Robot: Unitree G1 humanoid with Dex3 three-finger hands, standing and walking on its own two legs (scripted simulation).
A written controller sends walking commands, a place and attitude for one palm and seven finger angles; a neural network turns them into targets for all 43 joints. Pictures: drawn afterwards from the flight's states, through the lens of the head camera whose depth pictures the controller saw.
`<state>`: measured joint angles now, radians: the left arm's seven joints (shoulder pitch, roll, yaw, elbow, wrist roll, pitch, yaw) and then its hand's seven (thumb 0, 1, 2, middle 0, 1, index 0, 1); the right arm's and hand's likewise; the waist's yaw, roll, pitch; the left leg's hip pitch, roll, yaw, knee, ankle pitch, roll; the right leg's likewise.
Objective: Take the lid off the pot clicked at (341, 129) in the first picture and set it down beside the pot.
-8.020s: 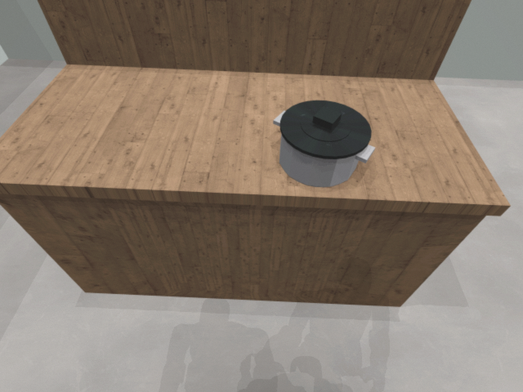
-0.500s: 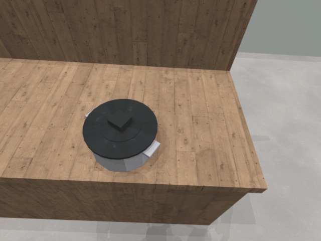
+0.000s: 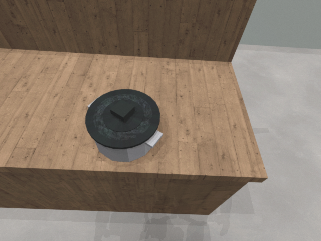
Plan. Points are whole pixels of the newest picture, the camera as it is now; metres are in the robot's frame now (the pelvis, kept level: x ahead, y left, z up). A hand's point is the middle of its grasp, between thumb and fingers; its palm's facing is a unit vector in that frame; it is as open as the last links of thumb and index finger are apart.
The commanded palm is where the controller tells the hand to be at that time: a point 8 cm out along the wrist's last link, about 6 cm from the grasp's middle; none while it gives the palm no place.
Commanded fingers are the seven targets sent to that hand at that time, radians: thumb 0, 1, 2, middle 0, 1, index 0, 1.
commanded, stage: come to a stop and stand still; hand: left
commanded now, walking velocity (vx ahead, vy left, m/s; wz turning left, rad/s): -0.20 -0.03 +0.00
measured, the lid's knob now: (122, 110) +0.43 +0.14 +0.05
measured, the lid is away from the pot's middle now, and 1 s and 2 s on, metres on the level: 0.00 0.00 0.00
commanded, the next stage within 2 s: look again from close up in 1.26 s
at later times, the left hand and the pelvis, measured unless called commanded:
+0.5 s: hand out of the picture -0.06 +0.16 -0.19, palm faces +0.01 -0.99 -0.12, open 7.4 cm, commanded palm none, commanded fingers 0.00 0.90 0.90 -0.20 -0.30 -0.20 -0.30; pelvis -0.02 +0.01 -0.01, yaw +0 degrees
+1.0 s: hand out of the picture +0.00 +0.21 -0.19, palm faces +0.05 -0.99 -0.16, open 7.4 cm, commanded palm none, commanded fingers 0.00 0.90 0.90 -0.20 -0.30 -0.20 -0.30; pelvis +0.00 +0.05 +0.00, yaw +1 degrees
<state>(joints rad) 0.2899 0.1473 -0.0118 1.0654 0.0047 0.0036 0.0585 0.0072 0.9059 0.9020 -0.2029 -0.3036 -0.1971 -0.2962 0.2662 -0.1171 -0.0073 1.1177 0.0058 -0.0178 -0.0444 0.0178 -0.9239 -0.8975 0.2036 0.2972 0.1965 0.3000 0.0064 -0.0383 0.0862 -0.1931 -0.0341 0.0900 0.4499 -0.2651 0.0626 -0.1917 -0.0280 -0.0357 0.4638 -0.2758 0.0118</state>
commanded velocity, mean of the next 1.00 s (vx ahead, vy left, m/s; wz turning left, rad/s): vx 0.03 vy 0.00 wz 0.00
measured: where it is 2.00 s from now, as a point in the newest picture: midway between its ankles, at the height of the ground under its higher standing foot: outside the picture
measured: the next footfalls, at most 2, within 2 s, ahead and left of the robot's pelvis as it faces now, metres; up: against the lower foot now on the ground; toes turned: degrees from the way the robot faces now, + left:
none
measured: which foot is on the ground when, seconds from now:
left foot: down 0.00-1.00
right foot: down 0.00-1.00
